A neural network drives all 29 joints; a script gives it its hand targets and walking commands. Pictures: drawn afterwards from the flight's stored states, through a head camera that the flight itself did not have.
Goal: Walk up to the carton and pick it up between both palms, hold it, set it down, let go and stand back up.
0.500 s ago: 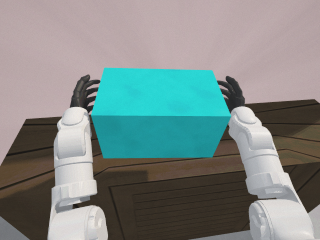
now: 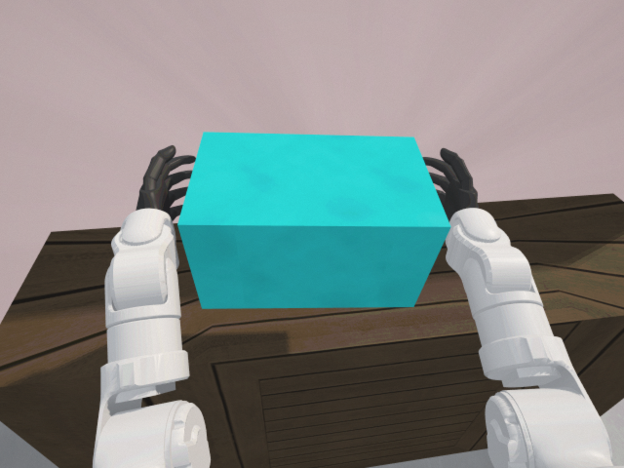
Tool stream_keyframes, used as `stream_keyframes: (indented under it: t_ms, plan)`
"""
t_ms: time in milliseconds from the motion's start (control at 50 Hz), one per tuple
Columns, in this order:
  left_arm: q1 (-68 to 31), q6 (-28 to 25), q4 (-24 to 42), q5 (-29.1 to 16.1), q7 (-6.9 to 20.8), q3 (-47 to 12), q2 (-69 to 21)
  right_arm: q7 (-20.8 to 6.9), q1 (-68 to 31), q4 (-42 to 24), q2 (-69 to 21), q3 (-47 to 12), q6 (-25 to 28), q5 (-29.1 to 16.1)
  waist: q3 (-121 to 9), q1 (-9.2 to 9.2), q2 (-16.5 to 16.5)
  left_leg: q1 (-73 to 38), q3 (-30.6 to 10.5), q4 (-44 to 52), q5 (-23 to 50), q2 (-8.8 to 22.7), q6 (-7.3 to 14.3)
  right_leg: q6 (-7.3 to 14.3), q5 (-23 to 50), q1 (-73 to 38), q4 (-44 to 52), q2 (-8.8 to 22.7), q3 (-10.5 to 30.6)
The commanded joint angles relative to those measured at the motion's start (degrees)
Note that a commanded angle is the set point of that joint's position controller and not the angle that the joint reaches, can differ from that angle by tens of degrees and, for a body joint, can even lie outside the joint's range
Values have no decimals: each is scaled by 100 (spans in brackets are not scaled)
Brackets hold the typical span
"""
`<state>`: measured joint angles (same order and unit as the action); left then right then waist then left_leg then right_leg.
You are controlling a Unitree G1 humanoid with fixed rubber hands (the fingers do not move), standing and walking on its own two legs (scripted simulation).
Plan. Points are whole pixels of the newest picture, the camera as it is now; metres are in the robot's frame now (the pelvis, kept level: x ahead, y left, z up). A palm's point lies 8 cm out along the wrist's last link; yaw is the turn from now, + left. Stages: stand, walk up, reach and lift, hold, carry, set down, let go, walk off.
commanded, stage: hold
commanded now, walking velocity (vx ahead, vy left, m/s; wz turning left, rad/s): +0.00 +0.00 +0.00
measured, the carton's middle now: (310, 221) +0.37 +0.00 +0.16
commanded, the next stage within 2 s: none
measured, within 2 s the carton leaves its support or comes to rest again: neither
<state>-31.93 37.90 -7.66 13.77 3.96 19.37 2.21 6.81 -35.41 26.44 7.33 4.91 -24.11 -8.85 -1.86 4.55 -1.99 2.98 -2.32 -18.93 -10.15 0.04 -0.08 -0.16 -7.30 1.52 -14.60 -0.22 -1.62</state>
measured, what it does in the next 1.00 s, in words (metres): stands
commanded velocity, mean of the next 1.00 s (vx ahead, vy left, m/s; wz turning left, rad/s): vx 0.00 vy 0.00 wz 0.00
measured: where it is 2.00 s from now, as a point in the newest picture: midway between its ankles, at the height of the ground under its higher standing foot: outside the picture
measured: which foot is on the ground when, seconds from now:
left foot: down 0.00-1.00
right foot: down 0.00-1.00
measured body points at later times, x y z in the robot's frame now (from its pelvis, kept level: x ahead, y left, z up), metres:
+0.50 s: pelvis +0.00 +0.00 +0.00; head -0.05 +0.02 +0.45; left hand +0.37 +0.18 +0.19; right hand +0.37 -0.19 +0.18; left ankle +0.01 +0.12 -0.75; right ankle +0.02 -0.12 -0.75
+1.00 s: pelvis +0.00 +0.00 +0.00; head -0.05 +0.02 +0.45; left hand +0.37 +0.18 +0.19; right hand +0.37 -0.19 +0.18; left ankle +0.01 +0.12 -0.75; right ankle +0.01 -0.12 -0.75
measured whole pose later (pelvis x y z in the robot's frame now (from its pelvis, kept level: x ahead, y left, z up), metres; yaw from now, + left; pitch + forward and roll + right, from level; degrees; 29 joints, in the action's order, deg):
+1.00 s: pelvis +0.00 +0.00 +0.00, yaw +0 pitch -6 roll -1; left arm -32.0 37.8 -7.8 13.8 4.0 19.3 2.2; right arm 6.8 -35.4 26.5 7.3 5.0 -24.0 -8.8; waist -1.8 4.6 -2.0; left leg 3.0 -2.2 -18.9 -10.1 0.0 0.0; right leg -0.1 -7.4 1.4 -14.6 -0.2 -1.6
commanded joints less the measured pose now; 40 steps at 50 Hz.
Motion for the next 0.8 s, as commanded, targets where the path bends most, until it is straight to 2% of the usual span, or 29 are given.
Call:
stream_keyframes:
  t_ms: [0, 780]
  plan:
    - [-3445, -255, 643, -934, 918, -2621, -2551, -872, -4049, -1881, -2794, -1912, 437, -657, -1929, 31, 332, -231, 295, 216, 1482, -308, -261, -44, 1073, -741, 35, -283, -153]
    - [-3447, -261, 635, -929, 919, -2618, -2549, -871, -4044, -1875, -2793, -1908, 448, -651, -1925, 37, 331, -253, 297, 217, 1474, -305, -257, -47, 1077, -724, 36, -282, -156]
